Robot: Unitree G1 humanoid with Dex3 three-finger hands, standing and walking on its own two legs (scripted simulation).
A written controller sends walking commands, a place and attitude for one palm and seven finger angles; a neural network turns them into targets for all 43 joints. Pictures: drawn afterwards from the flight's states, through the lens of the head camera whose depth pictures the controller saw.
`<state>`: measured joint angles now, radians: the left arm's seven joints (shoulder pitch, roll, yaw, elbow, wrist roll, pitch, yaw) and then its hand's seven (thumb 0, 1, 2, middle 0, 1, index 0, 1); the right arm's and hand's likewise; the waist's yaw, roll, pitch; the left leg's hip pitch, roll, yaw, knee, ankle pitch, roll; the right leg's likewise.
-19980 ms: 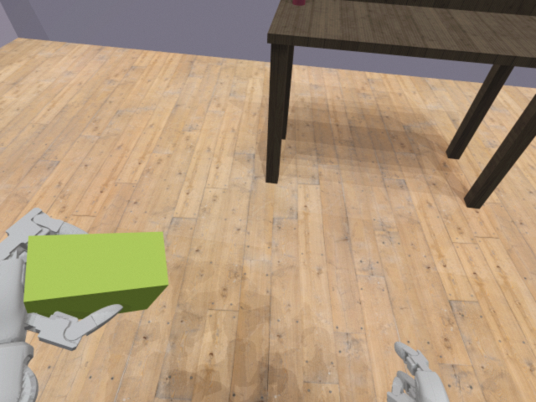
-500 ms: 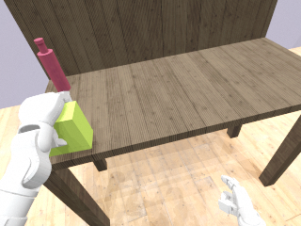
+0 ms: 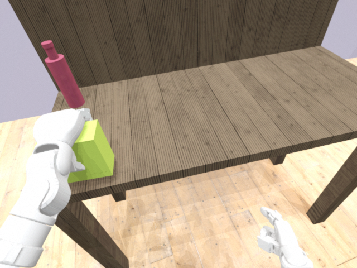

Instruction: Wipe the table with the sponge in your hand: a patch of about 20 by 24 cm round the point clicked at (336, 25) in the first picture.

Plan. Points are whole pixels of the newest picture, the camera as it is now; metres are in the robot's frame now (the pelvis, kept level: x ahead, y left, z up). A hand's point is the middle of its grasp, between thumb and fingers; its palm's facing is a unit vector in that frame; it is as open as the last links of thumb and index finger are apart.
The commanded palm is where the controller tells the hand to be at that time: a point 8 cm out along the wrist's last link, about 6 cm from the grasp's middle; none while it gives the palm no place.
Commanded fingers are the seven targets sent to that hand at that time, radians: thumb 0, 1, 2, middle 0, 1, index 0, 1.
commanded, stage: move the sponge above the wiping area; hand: left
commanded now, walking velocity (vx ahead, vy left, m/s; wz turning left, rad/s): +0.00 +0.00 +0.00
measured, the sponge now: (83, 158) +0.30 +0.28 +0.10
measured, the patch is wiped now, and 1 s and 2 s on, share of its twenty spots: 0.00 0.00 0.00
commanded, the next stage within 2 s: lower the sponge onto the table in 1.78 s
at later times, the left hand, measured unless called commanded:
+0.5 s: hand (80, 139) +0.33 +0.29 +0.14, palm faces +0.02 -0.04 -1.00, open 10.3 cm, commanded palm +0.30 +0.29 +0.21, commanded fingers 0.00 0.10 1.30 -1.20 -1.60 -1.20 -1.60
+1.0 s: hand (87, 129) +0.36 +0.29 +0.14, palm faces +0.03 -0.03 -1.00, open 10.3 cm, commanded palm +0.32 +0.29 +0.21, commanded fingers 0.00 0.10 1.30 -1.20 -1.60 -1.20 -1.60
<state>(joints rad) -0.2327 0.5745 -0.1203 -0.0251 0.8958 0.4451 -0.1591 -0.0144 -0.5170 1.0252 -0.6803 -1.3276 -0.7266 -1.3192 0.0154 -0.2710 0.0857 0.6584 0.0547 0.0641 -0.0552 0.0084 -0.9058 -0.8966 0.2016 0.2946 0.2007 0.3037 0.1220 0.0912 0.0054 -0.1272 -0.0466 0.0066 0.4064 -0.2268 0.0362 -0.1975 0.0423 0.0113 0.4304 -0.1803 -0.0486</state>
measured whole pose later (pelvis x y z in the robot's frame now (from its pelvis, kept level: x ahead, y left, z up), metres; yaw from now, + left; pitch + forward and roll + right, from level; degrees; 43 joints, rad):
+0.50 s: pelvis +0.01 +0.01 +0.00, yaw +0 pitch -1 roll +0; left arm -0.29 0.55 -0.14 0.08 0.92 0.41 -0.14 -0.01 -0.52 1.03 -0.68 -1.33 -0.73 -1.32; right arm 0.05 -0.28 0.08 0.67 0.06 0.07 -0.06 0.01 -0.91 -0.90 0.20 0.29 0.20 0.30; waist 0.11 0.08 0.00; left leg -0.14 -0.05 0.00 0.40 -0.23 0.05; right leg -0.20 0.04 0.01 0.41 -0.18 -0.04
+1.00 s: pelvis +0.03 +0.01 +0.00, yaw +0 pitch +0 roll +0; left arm -0.32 0.53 -0.13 0.12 0.93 0.45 -0.12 -0.01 -0.52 1.03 -0.68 -1.33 -0.73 -1.32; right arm 0.06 -0.28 0.07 0.67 0.06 0.09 -0.04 0.01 -0.91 -0.90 0.20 0.29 0.20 0.30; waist 0.09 0.09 -0.01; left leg -0.13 -0.05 0.01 0.37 -0.24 0.05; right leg -0.20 0.04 0.02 0.39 -0.19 -0.04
